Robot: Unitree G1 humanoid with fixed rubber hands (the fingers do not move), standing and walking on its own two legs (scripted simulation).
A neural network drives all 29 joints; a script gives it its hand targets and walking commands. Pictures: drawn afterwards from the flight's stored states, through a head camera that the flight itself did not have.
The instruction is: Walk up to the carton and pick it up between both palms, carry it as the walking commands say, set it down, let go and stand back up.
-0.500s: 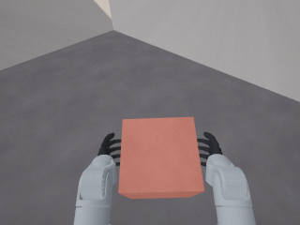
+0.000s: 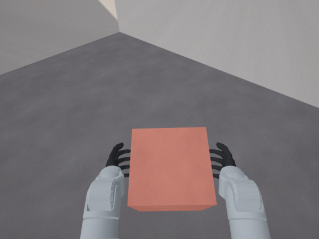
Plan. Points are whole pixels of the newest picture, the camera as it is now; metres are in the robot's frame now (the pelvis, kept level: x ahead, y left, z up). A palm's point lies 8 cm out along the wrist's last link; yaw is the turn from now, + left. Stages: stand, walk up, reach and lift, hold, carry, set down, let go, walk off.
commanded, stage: carry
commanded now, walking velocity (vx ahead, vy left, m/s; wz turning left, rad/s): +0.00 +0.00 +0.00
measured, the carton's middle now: (169, 173) +0.33 +0.00 -0.03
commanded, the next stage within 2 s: hold in 0.24 s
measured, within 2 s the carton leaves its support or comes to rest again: neither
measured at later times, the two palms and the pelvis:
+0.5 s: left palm (110, 180) +0.27 +0.14 +0.05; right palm (228, 188) +0.25 -0.14 +0.04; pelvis -0.01 +0.01 +0.01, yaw -9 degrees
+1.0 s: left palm (108, 176) +0.30 +0.16 +0.01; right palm (214, 180) +0.29 -0.12 +0.01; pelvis -0.02 +0.04 +0.00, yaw -6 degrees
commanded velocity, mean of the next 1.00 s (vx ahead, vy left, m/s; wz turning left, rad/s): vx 0.00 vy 0.00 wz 0.00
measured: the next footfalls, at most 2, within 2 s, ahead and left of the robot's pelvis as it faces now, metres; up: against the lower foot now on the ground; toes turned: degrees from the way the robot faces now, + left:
none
